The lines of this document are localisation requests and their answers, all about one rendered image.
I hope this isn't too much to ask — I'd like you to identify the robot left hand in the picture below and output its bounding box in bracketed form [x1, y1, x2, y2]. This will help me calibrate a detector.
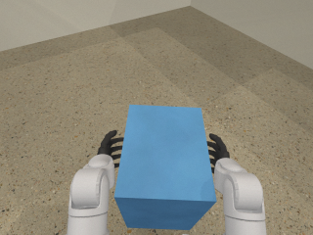
[97, 130, 124, 168]

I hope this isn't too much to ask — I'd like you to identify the robot right hand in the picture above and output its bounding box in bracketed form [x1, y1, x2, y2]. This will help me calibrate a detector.
[206, 133, 230, 174]

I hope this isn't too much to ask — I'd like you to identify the carton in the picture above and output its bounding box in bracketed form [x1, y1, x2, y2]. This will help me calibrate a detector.
[114, 105, 217, 230]

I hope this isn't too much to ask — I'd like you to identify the right robot forearm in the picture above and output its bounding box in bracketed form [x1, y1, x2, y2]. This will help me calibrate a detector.
[214, 158, 267, 235]

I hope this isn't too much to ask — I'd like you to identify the left robot forearm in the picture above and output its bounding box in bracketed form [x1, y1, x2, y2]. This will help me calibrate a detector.
[66, 154, 115, 235]

